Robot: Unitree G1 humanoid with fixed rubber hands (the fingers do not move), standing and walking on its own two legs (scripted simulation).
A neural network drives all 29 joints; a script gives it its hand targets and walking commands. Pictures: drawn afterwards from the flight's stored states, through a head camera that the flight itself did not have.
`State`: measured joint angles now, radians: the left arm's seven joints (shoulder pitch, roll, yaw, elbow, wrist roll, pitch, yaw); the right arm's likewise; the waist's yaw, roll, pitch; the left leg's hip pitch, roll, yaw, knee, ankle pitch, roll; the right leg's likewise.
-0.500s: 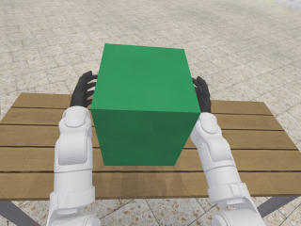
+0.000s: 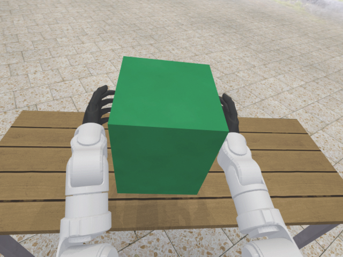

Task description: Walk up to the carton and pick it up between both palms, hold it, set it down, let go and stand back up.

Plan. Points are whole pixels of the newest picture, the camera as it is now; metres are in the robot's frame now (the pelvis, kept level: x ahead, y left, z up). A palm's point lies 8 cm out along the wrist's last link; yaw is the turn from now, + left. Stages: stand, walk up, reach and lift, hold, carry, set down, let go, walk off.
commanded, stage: hold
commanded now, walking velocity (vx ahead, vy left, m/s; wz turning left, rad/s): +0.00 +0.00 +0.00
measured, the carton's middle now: (162, 130) +0.39 -0.01 +0.12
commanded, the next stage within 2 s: set down in 0.12 s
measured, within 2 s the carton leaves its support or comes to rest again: neither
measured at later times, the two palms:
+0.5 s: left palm (102, 124) +0.35 +0.12 +0.17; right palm (234, 139) +0.33 -0.17 +0.15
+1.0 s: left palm (106, 130) +0.39 +0.12 +0.12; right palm (224, 142) +0.36 -0.16 +0.10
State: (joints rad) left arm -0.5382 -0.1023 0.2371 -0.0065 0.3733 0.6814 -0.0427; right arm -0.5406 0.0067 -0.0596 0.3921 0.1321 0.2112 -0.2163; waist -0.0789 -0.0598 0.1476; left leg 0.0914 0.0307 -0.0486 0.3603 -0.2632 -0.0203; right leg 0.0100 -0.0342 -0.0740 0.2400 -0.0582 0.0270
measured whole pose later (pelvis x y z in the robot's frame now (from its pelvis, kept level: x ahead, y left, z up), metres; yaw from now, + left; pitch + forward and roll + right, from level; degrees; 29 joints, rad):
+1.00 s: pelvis +0.02 +0.00 +0.00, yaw +1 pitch -7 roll -2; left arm -0.55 -0.09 0.21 0.26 0.34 0.36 -0.04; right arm -0.46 0.07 -0.17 0.59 0.01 -0.15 -0.22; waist -0.06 -0.10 0.17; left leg 0.04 0.04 -0.07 0.37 -0.28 -0.03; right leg -0.02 -0.02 -0.10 0.22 -0.07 0.02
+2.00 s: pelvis +0.04 +0.02 +0.00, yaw -1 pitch +2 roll -3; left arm -0.62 -0.01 0.19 0.72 0.25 0.10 -0.02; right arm -0.43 0.10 -0.26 0.78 -0.04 -0.28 -0.25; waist -0.10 -0.03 0.03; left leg -0.12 0.03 -0.03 0.40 -0.31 0.00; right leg -0.15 -0.03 -0.06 0.16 -0.04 0.06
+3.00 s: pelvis +0.00 +0.01 +0.00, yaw +0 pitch +16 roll -2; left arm -0.92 0.11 0.34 1.31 0.35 -0.33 -0.06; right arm -0.63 0.19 -0.60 1.08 -0.33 -0.58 -0.30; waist -0.13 -0.03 -0.07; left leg -0.49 0.01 -0.06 0.43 -0.23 -0.01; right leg -0.50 -0.05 -0.09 0.17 0.04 0.03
